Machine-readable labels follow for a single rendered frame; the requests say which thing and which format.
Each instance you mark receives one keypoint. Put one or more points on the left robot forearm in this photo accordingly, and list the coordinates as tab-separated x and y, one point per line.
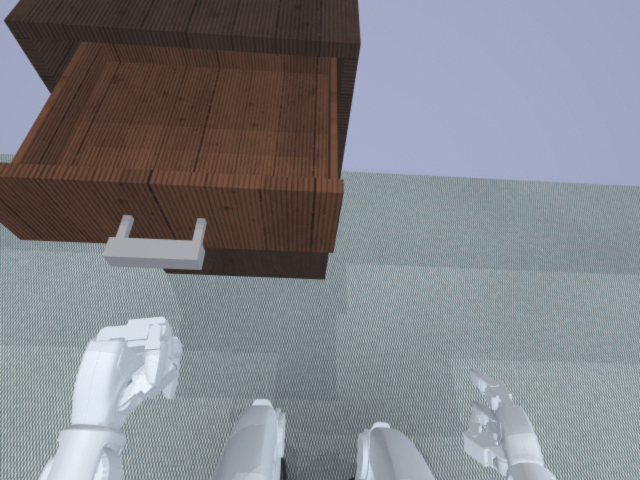
86	452

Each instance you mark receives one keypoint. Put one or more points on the robot right thigh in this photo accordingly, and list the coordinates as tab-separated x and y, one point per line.
387	454

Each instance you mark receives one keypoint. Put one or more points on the robot right hand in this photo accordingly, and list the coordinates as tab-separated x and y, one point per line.
510	437

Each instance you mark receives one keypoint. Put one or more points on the robot left thigh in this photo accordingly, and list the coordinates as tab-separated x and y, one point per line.
257	438

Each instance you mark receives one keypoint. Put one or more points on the handle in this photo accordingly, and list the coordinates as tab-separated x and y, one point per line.
121	251

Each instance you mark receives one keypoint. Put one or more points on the cabinet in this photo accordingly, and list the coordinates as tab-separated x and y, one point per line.
50	32

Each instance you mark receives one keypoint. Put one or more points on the drawer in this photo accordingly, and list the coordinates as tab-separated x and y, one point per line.
246	140

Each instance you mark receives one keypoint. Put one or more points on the robot thigh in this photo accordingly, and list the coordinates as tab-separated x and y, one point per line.
257	438
387	454

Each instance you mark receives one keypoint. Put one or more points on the robot left hand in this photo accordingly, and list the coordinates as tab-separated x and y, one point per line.
143	350

